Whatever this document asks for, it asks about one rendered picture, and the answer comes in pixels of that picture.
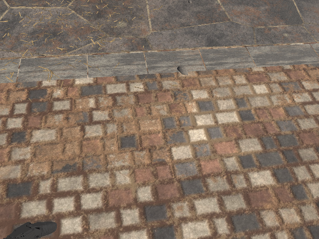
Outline left robot hand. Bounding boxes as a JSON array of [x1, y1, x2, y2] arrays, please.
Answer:
[[3, 221, 57, 239]]

